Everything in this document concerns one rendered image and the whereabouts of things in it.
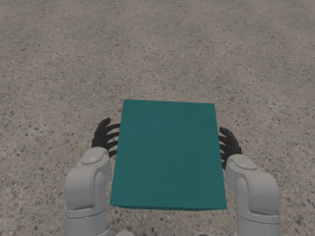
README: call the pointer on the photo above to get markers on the left robot forearm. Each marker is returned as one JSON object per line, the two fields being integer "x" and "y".
{"x": 85, "y": 194}

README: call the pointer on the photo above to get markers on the left robot hand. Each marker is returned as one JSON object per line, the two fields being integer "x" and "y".
{"x": 101, "y": 138}

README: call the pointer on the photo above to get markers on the right robot forearm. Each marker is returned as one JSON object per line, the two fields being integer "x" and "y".
{"x": 257, "y": 197}

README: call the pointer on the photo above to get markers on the carton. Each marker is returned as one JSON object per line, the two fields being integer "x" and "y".
{"x": 168, "y": 157}

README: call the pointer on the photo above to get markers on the right robot hand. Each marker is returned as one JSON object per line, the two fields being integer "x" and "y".
{"x": 230, "y": 146}

